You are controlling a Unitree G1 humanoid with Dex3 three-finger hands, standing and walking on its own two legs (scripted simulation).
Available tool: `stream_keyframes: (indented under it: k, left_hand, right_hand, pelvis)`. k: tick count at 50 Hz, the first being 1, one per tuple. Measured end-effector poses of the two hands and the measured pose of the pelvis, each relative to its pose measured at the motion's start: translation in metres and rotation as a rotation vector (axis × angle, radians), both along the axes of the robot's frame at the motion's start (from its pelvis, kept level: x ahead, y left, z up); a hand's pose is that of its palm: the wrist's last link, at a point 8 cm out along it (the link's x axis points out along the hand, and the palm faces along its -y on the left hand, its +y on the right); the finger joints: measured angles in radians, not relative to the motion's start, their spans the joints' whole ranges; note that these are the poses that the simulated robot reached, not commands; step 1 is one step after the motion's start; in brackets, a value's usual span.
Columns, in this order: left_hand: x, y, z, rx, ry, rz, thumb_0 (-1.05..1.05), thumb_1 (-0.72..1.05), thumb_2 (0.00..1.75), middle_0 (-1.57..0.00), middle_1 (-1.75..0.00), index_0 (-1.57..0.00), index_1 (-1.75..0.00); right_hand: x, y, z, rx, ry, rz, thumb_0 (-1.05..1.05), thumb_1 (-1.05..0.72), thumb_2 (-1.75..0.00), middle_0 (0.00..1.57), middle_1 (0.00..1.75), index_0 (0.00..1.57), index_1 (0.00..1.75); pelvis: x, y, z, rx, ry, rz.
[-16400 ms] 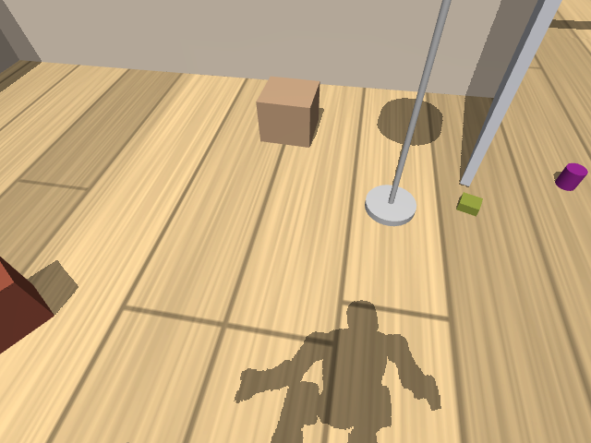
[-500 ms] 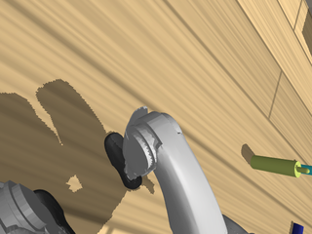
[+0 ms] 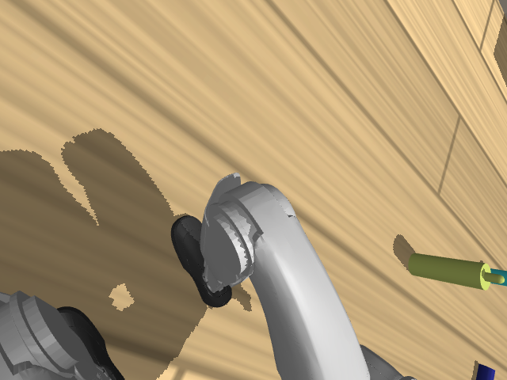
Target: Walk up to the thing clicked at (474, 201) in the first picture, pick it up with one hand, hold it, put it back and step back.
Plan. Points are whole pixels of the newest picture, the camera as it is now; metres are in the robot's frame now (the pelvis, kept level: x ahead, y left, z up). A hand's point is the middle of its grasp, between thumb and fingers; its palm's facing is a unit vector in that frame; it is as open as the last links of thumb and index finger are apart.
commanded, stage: close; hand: left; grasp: from above
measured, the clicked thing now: out of the picture +0.52 +0.29 -0.30
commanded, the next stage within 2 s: settle in 0.24 s
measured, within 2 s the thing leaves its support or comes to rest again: leaves its support in 0.66 s
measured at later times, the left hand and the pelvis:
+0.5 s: hand out of the picture +0.51 +0.29 -0.27, palm faces -0.38 -0.21 -0.90, open 10.9 cm; pelvis +0.00 +0.00 +0.00, yaw +0 degrees
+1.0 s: hand out of the picture +0.50 +0.32 -0.20, palm faces -0.36 -0.21 -0.91, open 10.9 cm; pelvis +0.01 +0.00 +0.01, yaw +3 degrees
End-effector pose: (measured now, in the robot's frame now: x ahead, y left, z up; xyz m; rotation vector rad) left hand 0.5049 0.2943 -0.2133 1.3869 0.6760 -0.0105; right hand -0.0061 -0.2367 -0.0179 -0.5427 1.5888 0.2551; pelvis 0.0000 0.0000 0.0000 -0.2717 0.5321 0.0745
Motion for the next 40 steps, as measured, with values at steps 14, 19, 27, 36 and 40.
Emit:
stream_keyframes:
  k: [14,19,27,36,40]
  left_hand:
    - [0.002,0.001,0.001,0.007,-0.010,0.002,0.01,0.00,0.30,-0.67,-0.38,-0.69,-0.37]
    - [0.003,0.001,0.002,0.008,-0.011,0.002,0.01,-0.02,0.30,-0.70,-0.36,-0.71,-0.35]
    - [0.004,0.003,0.003,0.000,-0.010,0.006,0.01,-0.04,0.27,-0.73,-0.34,-0.75,-0.33]
    - [0.001,0.013,0.013,-0.001,-0.018,0.023,0.01,-0.06,0.28,-0.76,-0.32,-0.77,-0.30]
    - [0.001,0.021,0.026,0.005,-0.034,0.027,0.01,-0.07,0.28,-0.77,-0.31,-0.78,-0.30]
  right_hand:
    - [0.000,0.001,0.002,-0.012,0.000,-0.005,0.00,-0.91,-0.90,0.20,0.30,0.20,0.30]
    - [-0.001,0.002,0.002,-0.015,0.003,-0.004,0.00,-0.91,-0.90,0.20,0.30,0.20,0.30]
    - [-0.004,0.002,0.000,-0.016,0.012,-0.012,0.00,-0.91,-0.90,0.20,0.30,0.20,0.30]
    - [-0.003,-0.002,0.002,-0.027,0.013,-0.040,0.00,-0.91,-0.90,0.20,0.30,0.20,0.30]
    - [0.001,-0.007,0.002,-0.035,0.007,-0.051,0.00,-0.91,-0.90,0.20,0.30,0.20,0.30]
  pelvis:
    - [0.000,0.001,0.001,-0.001,0.002,0.001]
    - [0.000,0.001,0.001,-0.003,0.001,0.001]
    - [-0.001,0.001,0.000,-0.003,0.000,0.002]
    - [0.001,0.000,0.002,0.004,0.018,0.004]
    - [0.002,-0.001,0.004,0.010,0.032,0.009]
